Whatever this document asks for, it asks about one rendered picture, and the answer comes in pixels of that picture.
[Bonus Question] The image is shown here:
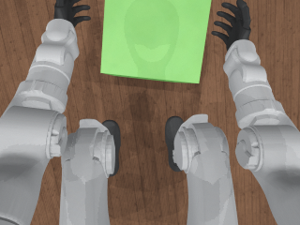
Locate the carton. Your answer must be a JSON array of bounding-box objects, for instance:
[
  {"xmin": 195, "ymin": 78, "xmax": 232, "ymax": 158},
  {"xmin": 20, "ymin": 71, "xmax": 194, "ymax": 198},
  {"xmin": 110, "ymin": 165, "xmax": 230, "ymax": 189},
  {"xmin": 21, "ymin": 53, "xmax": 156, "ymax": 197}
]
[{"xmin": 100, "ymin": 0, "xmax": 212, "ymax": 83}]

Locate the left robot forearm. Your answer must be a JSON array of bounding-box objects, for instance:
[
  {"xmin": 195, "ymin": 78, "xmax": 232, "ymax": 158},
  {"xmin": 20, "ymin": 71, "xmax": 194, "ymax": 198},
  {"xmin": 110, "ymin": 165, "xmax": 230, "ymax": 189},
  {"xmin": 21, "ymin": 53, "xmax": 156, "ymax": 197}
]
[{"xmin": 0, "ymin": 19, "xmax": 80, "ymax": 124}]

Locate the right robot shin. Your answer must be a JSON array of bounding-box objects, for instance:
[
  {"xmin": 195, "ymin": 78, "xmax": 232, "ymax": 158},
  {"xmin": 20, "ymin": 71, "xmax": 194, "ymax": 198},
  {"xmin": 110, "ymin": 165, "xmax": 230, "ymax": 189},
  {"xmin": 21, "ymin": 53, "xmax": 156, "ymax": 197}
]
[{"xmin": 172, "ymin": 113, "xmax": 230, "ymax": 168}]

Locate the right robot hand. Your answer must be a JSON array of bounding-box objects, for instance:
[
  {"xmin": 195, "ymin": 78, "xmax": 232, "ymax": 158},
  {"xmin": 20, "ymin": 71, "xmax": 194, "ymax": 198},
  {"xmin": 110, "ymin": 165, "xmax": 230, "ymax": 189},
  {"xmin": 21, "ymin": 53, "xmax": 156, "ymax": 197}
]
[{"xmin": 211, "ymin": 0, "xmax": 251, "ymax": 51}]

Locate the left robot upper arm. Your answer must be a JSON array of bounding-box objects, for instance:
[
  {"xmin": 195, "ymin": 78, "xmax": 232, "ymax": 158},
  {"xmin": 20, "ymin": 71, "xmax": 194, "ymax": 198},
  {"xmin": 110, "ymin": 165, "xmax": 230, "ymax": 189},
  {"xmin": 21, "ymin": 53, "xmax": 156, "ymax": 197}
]
[{"xmin": 0, "ymin": 105, "xmax": 68, "ymax": 225}]

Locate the left robot hand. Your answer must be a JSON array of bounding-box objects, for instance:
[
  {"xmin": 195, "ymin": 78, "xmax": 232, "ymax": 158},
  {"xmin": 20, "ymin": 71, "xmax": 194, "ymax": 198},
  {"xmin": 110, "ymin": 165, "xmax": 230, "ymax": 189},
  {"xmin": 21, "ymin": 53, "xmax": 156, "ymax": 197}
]
[{"xmin": 53, "ymin": 0, "xmax": 91, "ymax": 27}]

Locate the left robot foot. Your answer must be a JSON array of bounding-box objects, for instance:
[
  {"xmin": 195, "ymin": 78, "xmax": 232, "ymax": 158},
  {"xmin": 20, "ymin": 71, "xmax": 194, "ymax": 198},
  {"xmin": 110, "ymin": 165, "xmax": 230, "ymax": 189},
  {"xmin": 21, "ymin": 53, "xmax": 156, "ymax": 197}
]
[{"xmin": 102, "ymin": 120, "xmax": 121, "ymax": 177}]

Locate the right robot forearm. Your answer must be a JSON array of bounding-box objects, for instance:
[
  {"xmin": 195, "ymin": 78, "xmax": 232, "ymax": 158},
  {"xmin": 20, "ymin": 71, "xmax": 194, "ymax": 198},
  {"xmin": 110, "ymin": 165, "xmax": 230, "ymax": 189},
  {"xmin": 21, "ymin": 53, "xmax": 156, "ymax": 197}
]
[{"xmin": 223, "ymin": 39, "xmax": 300, "ymax": 133}]

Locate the right robot upper arm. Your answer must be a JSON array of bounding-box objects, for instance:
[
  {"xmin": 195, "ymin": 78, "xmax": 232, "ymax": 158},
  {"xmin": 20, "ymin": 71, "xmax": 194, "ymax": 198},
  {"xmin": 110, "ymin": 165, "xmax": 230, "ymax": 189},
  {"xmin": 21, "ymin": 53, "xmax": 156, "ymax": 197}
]
[{"xmin": 235, "ymin": 125, "xmax": 300, "ymax": 225}]

